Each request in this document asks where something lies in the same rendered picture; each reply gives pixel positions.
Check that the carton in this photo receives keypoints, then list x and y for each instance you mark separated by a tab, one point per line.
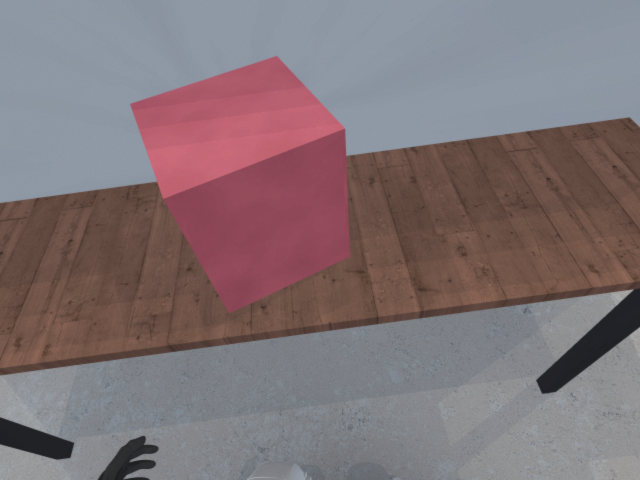
253	168

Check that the robot left hand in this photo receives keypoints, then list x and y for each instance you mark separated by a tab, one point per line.
121	466

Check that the table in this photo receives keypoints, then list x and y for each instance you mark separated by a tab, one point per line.
434	230

